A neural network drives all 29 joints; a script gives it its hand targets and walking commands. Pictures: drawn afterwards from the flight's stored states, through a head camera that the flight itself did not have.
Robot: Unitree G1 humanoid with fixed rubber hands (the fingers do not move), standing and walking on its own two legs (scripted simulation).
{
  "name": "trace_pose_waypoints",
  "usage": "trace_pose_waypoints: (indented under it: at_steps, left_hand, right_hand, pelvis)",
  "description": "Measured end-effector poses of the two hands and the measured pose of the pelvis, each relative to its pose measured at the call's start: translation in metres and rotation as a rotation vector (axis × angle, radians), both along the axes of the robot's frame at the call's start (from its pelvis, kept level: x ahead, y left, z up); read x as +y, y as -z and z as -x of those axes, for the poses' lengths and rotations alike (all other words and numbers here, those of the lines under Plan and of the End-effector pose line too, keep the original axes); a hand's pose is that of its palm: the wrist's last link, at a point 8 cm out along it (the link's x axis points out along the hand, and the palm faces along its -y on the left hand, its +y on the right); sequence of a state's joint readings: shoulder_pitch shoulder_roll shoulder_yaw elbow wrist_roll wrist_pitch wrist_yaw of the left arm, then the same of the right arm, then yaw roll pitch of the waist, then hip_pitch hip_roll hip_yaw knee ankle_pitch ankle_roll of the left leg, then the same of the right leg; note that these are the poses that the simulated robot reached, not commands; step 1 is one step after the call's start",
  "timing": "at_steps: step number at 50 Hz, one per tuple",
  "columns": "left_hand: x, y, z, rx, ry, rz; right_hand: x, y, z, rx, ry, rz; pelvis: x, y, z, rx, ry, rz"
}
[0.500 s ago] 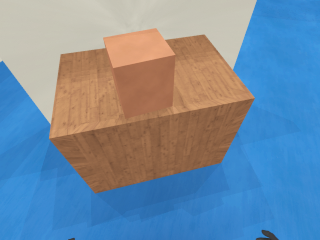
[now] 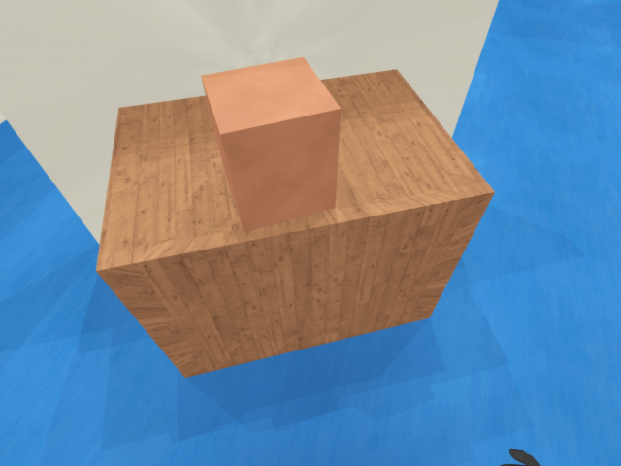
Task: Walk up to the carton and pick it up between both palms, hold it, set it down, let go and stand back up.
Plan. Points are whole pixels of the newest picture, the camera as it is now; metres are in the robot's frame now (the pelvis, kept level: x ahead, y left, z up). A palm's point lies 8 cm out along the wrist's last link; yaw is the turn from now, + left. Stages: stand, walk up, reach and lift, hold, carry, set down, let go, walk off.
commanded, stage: stand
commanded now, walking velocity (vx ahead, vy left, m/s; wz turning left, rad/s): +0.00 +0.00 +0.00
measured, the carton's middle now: (273, 146) +0.70 +0.08 -0.01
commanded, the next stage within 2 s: walk up in 0.40 s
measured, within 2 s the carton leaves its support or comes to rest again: neither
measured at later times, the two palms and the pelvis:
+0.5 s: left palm out of the picture +0.07 +0.29 -0.12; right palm out of the picture +0.07 -0.28 -0.12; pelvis +0.00 +0.00 +0.00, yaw +0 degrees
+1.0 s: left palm out of the picture +0.07 +0.34 -0.14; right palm (534, 443) +0.15 -0.28 -0.11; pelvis +0.07 +0.02 -0.02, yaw +6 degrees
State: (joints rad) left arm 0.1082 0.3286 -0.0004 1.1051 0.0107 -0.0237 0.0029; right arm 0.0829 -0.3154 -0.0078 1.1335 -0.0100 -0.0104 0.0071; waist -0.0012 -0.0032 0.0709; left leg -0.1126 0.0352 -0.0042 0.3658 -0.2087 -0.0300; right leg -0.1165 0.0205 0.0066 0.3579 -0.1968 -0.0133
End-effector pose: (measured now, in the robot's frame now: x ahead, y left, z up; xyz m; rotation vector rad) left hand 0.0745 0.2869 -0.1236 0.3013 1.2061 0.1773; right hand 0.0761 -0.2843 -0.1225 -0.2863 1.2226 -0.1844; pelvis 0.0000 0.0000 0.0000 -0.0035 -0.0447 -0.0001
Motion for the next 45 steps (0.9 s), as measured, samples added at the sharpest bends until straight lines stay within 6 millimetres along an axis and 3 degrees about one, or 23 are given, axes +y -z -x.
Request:
trace_pose_waypoints:
  at_steps: [19, 31, 35, 40, 45]
  left_hand:
    - [0.003, 0.001, 0.006, 0.016, -0.003, -0.001]
    - [0.004, -0.001, 0.002, 0.0, 0.002, 0.0]
    - [0.011, -0.002, -0.001, -0.055, -0.012, 0.0]
    - [0.025, 0.004, 0.004, -0.081, -0.049, -0.024]
    - [0.044, 0.012, 0.018, -0.024, -0.091, -0.026]
  right_hand:
    - [0.0, 0.0, 0.012, 0.027, 0.007, 0.003]
    - [0.001, 0.0, 0.004, 0.0, 0.0, -0.004]
    - [-0.006, 0.002, 0.0, -0.027, -0.023, 0.001]
    - [-0.015, 0.006, -0.014, -0.02, -0.056, 0.038]
    - [-0.006, -0.003, -0.05, -0.048, -0.113, 0.064]
  pelvis:
    - [0.001, 0.0, 0.001, -0.002, 0.0, -0.001]
    - [0.001, 0.0, 0.0, -0.003, -0.002, -0.002]
    - [-0.001, 0.007, -0.01, -0.005, -0.018, -0.006]
    - [0.002, 0.019, -0.029, -0.014, -0.062, 0.024]
    - [0.015, 0.022, -0.05, -0.022, -0.091, 0.019]
